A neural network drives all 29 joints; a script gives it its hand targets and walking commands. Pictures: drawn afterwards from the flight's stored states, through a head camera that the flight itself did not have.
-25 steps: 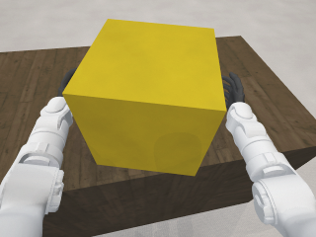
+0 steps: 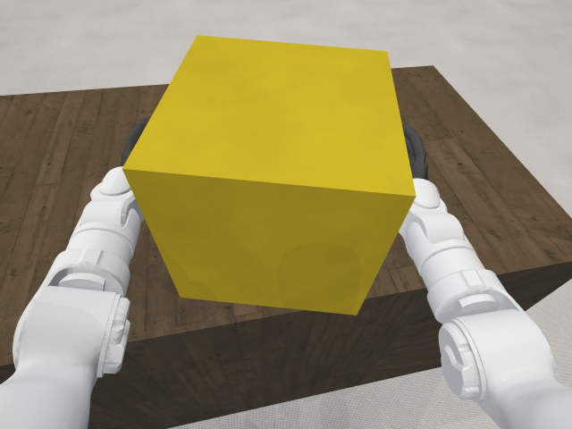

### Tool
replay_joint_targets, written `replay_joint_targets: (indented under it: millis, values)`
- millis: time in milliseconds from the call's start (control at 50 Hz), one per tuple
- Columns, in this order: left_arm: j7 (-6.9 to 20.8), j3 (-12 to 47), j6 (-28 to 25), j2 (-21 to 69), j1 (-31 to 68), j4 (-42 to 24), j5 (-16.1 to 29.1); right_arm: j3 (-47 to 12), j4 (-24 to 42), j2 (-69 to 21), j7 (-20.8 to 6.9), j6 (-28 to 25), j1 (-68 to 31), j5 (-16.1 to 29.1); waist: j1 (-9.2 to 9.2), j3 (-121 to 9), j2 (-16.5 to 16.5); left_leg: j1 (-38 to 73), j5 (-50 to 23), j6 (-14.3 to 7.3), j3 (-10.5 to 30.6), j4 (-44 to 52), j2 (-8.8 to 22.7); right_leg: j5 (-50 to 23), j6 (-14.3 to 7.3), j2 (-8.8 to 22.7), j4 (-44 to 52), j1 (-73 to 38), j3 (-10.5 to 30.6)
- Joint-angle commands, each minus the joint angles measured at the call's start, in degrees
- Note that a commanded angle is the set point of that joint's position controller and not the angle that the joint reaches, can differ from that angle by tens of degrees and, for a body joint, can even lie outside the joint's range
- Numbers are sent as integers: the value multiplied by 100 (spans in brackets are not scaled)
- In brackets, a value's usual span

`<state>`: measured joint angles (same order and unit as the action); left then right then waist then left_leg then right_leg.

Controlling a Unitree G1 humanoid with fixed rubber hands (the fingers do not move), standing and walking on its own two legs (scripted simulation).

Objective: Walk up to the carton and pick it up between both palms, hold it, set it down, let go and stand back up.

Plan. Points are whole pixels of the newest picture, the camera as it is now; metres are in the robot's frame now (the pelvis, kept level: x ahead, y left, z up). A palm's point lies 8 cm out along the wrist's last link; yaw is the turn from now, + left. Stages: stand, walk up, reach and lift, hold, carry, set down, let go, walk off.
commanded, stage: reach and lift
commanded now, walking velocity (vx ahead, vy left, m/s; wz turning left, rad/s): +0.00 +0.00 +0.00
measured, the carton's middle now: (279, 179) +0.45 +0.00 +0.09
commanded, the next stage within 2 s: none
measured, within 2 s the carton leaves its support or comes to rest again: leaves its support in 1.70 s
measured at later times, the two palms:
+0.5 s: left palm (139, 170) +0.45 +0.19 +0.12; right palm (411, 181) +0.40 -0.19 +0.12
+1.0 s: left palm (142, 168) +0.45 +0.19 +0.13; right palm (412, 181) +0.40 -0.19 +0.13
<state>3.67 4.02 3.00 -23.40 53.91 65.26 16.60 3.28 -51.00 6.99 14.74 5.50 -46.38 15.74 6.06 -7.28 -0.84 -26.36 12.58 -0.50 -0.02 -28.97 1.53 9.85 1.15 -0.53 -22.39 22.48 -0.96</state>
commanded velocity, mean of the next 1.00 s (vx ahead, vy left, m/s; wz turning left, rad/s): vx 0.00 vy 0.00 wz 0.00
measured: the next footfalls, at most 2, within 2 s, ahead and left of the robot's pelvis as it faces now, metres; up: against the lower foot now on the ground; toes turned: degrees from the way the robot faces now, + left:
none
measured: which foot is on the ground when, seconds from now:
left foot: down 0.00-1.00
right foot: down 0.00-1.00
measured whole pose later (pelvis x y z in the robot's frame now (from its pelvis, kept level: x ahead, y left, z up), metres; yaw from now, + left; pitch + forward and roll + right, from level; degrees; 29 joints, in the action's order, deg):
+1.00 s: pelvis +0.01 +0.00 +0.01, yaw +0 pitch +5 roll -1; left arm 8.8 -8.6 -2.6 -17.4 53.1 67.1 0.3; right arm 22.4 -47.0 -0.4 8.1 1.3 -42.1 -4.7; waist 4.8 -3.4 -2.5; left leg -16.2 10.7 -0.7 -0.3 -22.3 0.4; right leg 8.5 1.5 0.7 -16.8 12.8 -1.2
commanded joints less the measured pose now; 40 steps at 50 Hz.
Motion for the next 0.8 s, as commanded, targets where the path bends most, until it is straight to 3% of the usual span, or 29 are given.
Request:
replay_joint_targets:
  millis: [0,160,520,680,780]
  values:
    - [-46,-109,-293,-607,3521,-1365,-28,111,1258,678,-70,-270,-2942,-97,110,-3566,930,2900,-2777,482,-57,-136,-98,-1885,-98,-188,125,-439,-311]
    - [-102,-60,-274,-353,3632,-1383,-78,173,1182,544,-91,-237,-3062,-146,103,-3518,1035,2969,-2765,522,-32,-119,-65,-1686,-136,-181,175,-330,-322]
    - [-36,-203,-460,85,3817,-1421,-214,285,1336,36,-146,-264,-3247,-450,91,-3634,862,2817,-2677,470,-67,-24,-91,-1713,-101,-116,193,-561,-268]
    - [85,-434,-591,393,3887,-1349,-524,442,1248,-352,-267,-361,-3209,-773,62,-3523,851,2778,-2666,465,-125,93,-111,-1725,-83,-65,248,-810,-242]
    - [285,-731,-700,879,3937,-1331,-954,680,1223,-962,-469,-514,-3147,-1284,28,-3361,768,2800,-2682,454,-201,236,-131,-1752,-40,-25,318,-1121,-252]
